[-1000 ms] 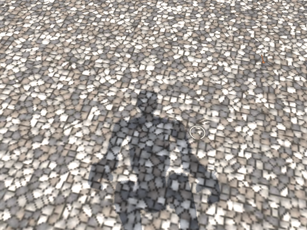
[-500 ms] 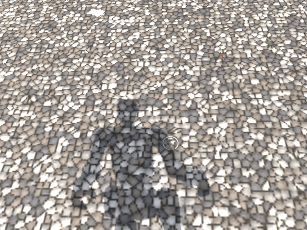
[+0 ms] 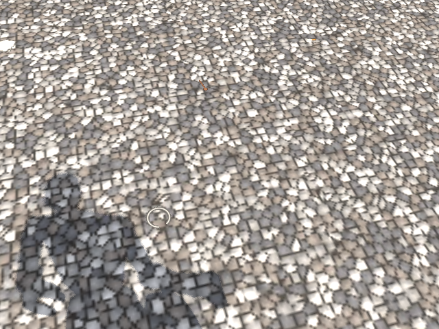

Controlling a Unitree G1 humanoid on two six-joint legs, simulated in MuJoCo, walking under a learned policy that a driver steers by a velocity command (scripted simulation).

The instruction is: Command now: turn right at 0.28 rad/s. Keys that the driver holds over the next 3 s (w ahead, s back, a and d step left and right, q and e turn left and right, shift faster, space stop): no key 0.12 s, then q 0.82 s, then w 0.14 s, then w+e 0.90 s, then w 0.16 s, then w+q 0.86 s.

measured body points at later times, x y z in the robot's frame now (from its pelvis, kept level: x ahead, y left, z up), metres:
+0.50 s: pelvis -0.03 -0.01 -0.01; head +0.00 +0.01 +0.44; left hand +0.07 +0.27 -0.14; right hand +0.06 -0.27 -0.14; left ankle -0.06 +0.09 -0.72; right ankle -0.03 -0.11 -0.75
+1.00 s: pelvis -0.04 +0.03 +0.00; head -0.02 +0.06 +0.45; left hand -0.03 +0.34 -0.13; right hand +0.14 -0.21 -0.11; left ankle -0.06 +0.08 -0.75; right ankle +0.04 -0.11 -0.69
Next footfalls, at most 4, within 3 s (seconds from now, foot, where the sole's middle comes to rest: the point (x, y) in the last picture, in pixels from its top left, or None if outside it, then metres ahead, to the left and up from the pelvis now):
0.12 right None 0.01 -0.11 -0.78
0.56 left None -0.02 0.09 -0.78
1.20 right None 0.09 -0.05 -0.78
1.66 left None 0.32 0.23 -0.78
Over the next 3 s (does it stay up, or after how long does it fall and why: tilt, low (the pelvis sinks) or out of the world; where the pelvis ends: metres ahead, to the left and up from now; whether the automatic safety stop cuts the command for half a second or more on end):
stays up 0.90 0.18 0.00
